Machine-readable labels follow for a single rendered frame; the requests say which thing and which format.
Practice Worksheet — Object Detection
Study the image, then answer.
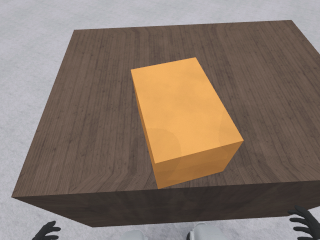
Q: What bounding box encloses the robot right shin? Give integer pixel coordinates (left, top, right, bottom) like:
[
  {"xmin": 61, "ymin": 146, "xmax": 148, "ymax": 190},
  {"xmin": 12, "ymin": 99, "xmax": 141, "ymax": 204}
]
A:
[{"xmin": 195, "ymin": 222, "xmax": 206, "ymax": 227}]

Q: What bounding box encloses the left robot hand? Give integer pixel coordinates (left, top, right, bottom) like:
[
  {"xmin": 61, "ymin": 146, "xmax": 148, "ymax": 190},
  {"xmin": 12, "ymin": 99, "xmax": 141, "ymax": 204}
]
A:
[{"xmin": 32, "ymin": 220, "xmax": 61, "ymax": 240}]

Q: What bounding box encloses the right robot hand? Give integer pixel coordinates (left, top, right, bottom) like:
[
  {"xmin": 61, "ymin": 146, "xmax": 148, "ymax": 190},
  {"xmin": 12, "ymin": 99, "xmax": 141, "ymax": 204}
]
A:
[{"xmin": 287, "ymin": 205, "xmax": 320, "ymax": 240}]

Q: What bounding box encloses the robot left thigh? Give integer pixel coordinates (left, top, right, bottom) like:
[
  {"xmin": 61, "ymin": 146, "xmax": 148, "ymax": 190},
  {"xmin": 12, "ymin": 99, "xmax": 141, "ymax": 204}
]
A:
[{"xmin": 118, "ymin": 230, "xmax": 148, "ymax": 240}]

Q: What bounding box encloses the carton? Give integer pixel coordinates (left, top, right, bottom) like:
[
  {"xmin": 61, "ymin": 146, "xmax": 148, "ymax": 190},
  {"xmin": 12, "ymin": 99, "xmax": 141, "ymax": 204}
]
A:
[{"xmin": 131, "ymin": 57, "xmax": 244, "ymax": 189}]

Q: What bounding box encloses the pedestal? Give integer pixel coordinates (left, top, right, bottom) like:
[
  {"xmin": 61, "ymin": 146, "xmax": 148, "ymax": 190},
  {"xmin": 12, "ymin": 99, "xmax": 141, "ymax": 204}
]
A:
[{"xmin": 11, "ymin": 20, "xmax": 320, "ymax": 228}]

